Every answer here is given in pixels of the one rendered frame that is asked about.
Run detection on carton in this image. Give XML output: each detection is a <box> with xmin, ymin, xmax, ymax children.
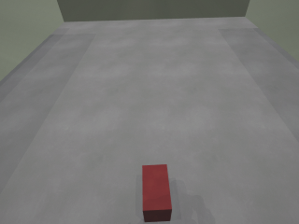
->
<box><xmin>142</xmin><ymin>164</ymin><xmax>172</xmax><ymax>222</ymax></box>

